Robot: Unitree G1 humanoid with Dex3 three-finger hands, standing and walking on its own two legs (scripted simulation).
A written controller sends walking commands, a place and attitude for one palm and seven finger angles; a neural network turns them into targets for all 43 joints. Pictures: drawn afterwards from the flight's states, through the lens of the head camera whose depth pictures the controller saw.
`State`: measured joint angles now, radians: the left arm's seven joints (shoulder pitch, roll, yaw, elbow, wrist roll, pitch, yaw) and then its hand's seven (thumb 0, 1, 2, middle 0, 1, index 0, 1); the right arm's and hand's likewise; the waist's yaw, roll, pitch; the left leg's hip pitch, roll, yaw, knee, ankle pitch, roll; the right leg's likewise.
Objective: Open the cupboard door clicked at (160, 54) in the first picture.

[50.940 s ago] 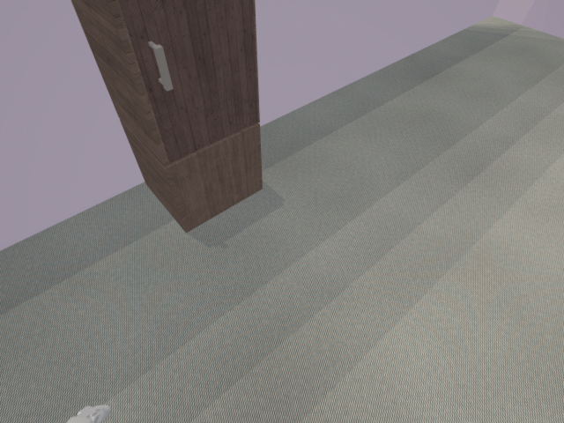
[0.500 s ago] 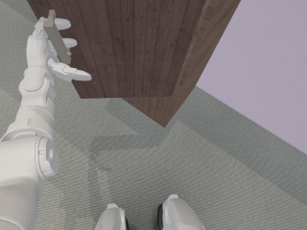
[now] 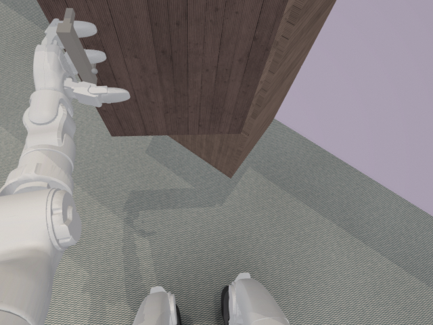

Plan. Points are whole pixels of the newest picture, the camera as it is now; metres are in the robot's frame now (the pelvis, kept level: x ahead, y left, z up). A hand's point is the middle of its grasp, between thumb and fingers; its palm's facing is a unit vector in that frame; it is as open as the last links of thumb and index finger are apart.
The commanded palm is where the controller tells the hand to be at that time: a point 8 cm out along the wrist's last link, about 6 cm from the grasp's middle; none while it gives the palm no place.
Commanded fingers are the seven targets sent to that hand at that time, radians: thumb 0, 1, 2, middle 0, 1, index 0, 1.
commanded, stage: close the thumb around the handle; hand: left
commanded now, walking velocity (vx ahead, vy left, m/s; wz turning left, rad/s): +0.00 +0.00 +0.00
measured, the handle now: (80, 50) +0.59 +0.19 +0.07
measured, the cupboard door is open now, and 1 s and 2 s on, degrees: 39 49 85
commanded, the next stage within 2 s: pull the door open along its arc in 0.50 s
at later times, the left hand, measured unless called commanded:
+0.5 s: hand (94, 71) +0.54 +0.16 +0.08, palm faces +0.00 -1.00 -0.02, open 5.5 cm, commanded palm +0.52 +0.19 +0.08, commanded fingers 0.00 0.90 0.90 -0.40 -1.35 -0.40 -1.35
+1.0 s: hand (96, 101) +0.48 +0.15 +0.08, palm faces -0.05 -1.00 -0.03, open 5.6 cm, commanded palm +0.42 +0.21 +0.08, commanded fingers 0.00 0.90 0.90 -0.40 -1.35 -0.40 -1.35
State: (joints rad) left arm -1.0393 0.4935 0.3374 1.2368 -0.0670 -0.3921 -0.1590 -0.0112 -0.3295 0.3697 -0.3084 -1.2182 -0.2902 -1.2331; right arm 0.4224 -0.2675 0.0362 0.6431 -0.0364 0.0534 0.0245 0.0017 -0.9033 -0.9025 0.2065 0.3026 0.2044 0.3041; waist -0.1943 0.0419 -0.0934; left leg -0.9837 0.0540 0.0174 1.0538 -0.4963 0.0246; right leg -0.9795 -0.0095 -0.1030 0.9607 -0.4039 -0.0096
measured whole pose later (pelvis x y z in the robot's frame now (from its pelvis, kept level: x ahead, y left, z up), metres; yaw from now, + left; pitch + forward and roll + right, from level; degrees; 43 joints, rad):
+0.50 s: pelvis +0.01 +0.00 +0.00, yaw +0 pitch +24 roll -3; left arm -1.00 0.47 0.34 1.21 -0.07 -0.40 -0.16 0.01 0.79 0.84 -0.37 -1.34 -0.36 -1.34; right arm 0.41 -0.27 0.03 0.64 -0.04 0.06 0.03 0.00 -0.90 -0.90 0.21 0.30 0.20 0.30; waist -0.19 0.05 -0.10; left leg -0.96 0.05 0.02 1.04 -0.50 0.03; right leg -0.96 -0.01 -0.09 0.95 -0.41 0.00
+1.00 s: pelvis +0.02 +0.00 +0.02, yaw -2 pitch +21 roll -2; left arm -0.60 0.35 0.34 0.84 -0.15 -0.38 -0.22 0.00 0.76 0.77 -0.39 -1.35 -0.36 -1.35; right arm 0.41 -0.26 0.01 0.56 0.01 0.09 0.03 0.00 -0.90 -0.90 0.21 0.30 0.20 0.30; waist -0.14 0.04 -0.13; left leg -0.81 0.06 0.07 0.93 -0.48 0.02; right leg -0.84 0.01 -0.05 0.87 -0.39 -0.01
